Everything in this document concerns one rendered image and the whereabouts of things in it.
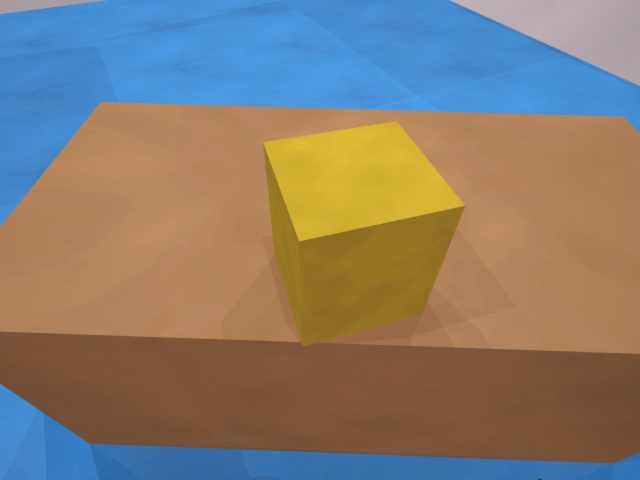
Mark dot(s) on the pedestal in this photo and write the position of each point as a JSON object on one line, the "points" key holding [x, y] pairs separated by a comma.
{"points": [[141, 302]]}

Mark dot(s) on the carton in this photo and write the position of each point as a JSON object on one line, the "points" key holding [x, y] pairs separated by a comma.
{"points": [[361, 224]]}

